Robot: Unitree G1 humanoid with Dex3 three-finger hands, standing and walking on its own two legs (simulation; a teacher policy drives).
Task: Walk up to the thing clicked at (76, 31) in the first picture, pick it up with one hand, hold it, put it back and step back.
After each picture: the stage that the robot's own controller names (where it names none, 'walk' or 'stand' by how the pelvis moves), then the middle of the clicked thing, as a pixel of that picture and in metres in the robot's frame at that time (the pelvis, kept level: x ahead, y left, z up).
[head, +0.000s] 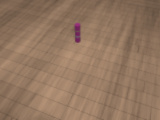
stand; (77, 33) +1.56 +0.12 -0.65
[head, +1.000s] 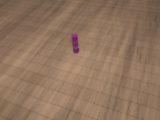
walk; (75, 43) +1.43 +0.24 -0.65
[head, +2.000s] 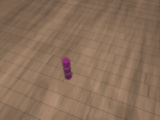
walk; (67, 69) +0.90 +0.24 -0.64
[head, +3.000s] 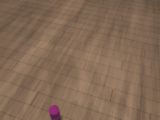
walk; (55, 117) +0.49 +0.21 -0.63
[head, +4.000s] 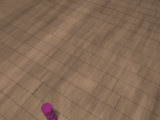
stand; (50, 114) +0.43 +0.28 -0.61
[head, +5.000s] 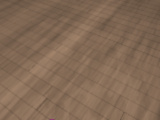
stand; out of the picture +0.41 +0.24 -0.65
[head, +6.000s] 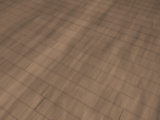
stand; out of the picture +0.38 +0.24 -0.65
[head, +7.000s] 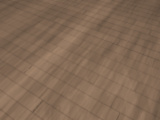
stand; out of the picture +0.40 +0.27 -0.66
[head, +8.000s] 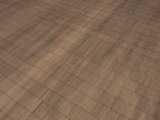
stand; out of the picture +0.40 +0.27 -0.66
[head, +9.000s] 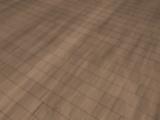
stand; out of the picture +0.39 +0.27 -0.66
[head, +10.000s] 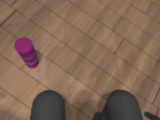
go down; (28, 55) +0.49 +0.25 -0.33
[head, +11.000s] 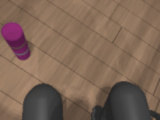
go down; (18, 44) +0.50 +0.26 -0.26
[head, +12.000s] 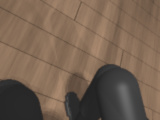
close in; out of the picture +0.48 +0.31 -0.17
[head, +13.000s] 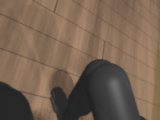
close; out of the picture +0.48 +0.33 -0.17
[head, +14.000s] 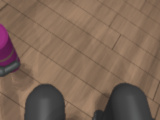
lift; (2, 53) +0.39 +0.28 -0.03
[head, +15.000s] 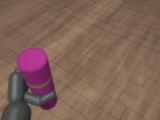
hold; (41, 84) +0.32 +0.16 +0.09
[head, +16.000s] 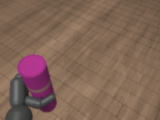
hold; (41, 88) +0.32 +0.16 +0.05
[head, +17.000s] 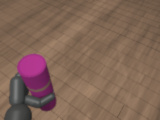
hold; (41, 87) +0.32 +0.16 +0.05
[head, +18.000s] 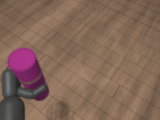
crouch; (33, 79) +0.36 +0.18 +0.00
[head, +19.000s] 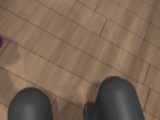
lower; out of the picture +0.50 +0.26 -0.05
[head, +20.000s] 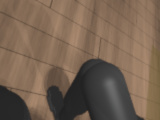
lower; out of the picture +0.47 +0.31 -0.17
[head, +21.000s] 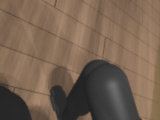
lower; out of the picture +0.47 +0.32 -0.16
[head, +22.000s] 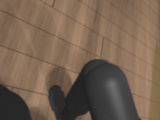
lower; out of the picture +0.47 +0.32 -0.17
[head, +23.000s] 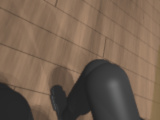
lower; out of the picture +0.46 +0.31 -0.17
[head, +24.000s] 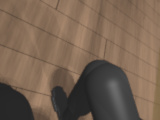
open; out of the picture +0.47 +0.31 -0.17
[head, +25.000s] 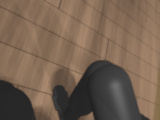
rise; out of the picture +0.47 +0.31 -0.18
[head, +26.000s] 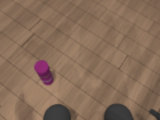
walk; (45, 74) +0.48 +0.22 -0.41
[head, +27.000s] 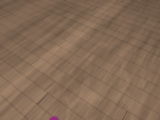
stand; out of the picture +0.42 +0.20 -0.60
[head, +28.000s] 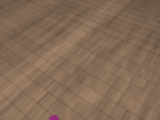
stand; out of the picture +0.43 +0.21 -0.60
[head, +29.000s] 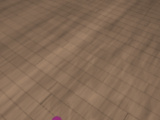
stand; out of the picture +0.43 +0.20 -0.63
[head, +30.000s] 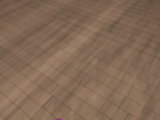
stand; out of the picture +0.43 +0.22 -0.66
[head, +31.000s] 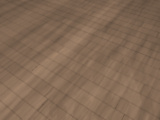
stand; out of the picture +0.40 +0.24 -0.66
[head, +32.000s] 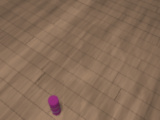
walk; (55, 106) +0.45 +0.20 -0.63
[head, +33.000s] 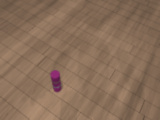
walk; (56, 82) +0.66 +0.22 -0.64
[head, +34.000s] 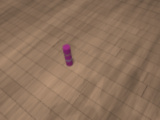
walk; (68, 56) +0.99 +0.25 -0.63
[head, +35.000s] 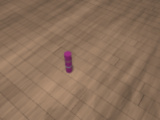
stand; (68, 62) +1.02 +0.19 -0.65
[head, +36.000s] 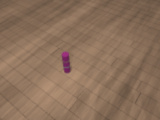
stand; (66, 63) +1.05 +0.21 -0.66
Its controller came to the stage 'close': yes
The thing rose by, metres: 0.69
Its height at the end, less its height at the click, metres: +0.00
